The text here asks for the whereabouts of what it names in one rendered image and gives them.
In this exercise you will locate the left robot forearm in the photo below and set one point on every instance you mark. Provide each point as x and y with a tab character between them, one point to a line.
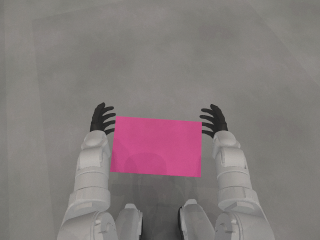
90	192

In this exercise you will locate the right robot hand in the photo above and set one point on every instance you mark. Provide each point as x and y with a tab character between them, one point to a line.
218	120

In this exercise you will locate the robot left thigh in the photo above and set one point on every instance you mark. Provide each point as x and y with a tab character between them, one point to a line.
129	224

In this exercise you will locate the left robot hand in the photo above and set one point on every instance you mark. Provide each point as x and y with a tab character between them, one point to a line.
98	119

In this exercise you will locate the robot right shin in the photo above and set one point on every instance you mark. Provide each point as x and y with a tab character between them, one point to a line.
189	201

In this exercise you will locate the robot left upper arm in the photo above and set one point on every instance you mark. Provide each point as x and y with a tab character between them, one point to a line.
97	225

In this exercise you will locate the right robot forearm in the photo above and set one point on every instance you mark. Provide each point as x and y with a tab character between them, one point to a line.
234	185

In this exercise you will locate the robot right upper arm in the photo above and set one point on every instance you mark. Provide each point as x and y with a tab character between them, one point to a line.
234	225

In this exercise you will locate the carton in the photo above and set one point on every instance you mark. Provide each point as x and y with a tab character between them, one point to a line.
157	147

